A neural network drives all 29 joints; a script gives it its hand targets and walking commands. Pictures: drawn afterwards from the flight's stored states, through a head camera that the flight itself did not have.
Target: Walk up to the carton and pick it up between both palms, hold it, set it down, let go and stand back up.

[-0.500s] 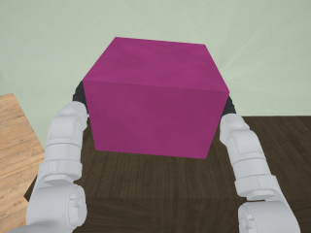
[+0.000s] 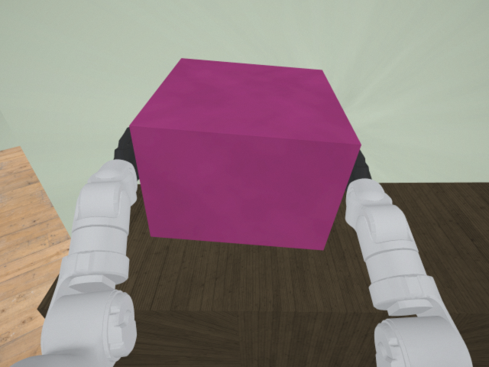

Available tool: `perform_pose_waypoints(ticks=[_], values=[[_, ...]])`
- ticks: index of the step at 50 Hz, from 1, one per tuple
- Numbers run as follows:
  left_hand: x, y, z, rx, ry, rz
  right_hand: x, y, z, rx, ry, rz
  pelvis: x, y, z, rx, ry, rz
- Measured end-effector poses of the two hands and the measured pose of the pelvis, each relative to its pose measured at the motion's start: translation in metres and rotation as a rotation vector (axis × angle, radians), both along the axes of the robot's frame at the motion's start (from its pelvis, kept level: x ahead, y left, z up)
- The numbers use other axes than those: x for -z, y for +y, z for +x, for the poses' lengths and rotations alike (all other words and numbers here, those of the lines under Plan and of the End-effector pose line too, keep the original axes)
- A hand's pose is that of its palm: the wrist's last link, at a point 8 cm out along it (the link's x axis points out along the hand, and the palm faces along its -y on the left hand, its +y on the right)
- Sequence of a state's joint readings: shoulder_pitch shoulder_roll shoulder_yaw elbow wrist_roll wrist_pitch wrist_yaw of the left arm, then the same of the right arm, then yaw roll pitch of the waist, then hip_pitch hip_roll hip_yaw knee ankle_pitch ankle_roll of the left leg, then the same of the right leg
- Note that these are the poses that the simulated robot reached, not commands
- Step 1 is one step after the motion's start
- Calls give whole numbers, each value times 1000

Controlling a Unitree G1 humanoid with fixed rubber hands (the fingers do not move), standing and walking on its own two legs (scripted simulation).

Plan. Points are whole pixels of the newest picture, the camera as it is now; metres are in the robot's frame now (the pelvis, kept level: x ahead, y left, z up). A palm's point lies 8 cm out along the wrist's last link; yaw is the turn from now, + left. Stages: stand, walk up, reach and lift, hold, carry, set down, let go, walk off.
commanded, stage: hold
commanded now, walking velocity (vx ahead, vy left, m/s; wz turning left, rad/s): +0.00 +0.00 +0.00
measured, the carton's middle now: (245, 144) +0.45 +0.00 +0.21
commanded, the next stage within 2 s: set down in 0.60 s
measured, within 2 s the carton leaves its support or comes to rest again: neither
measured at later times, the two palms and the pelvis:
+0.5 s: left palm (127, 167) +0.37 +0.19 +0.22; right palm (357, 183) +0.36 -0.18 +0.18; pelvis +0.00 +0.00 +0.00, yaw +0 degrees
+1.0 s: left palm (132, 172) +0.38 +0.19 +0.20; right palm (356, 181) +0.37 -0.18 +0.18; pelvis +0.00 +0.00 +0.00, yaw +0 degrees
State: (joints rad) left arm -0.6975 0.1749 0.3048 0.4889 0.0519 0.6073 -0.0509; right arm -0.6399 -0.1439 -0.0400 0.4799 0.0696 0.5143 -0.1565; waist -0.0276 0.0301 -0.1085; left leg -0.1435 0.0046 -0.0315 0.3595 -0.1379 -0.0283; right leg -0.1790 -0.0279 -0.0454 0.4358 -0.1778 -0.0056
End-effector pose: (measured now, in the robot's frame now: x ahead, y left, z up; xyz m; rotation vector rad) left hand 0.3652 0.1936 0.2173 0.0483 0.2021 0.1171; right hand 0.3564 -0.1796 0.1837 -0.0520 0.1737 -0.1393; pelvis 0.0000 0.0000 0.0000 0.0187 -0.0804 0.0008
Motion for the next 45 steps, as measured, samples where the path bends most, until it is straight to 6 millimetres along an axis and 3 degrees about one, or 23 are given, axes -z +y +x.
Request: perform_pose_waypoints(ticks=[35,45], values=[[1,0,0,2,0,1,1,0,0,0,-2,0,0,0,0,0,-3,0],[1,-2,6,25,-82,-22,-8,-4,4,24,-116,90,0,-1,1,0,-1,1]])
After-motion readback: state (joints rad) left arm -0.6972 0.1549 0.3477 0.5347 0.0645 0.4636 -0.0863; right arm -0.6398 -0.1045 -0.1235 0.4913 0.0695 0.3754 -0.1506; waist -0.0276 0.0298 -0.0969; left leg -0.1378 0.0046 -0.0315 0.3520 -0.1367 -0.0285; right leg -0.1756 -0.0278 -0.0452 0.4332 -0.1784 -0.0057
